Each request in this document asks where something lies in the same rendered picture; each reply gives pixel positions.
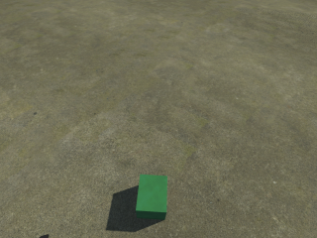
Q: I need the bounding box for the carton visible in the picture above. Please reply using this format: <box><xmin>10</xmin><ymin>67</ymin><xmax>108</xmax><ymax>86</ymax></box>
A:
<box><xmin>136</xmin><ymin>174</ymin><xmax>167</xmax><ymax>220</ymax></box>

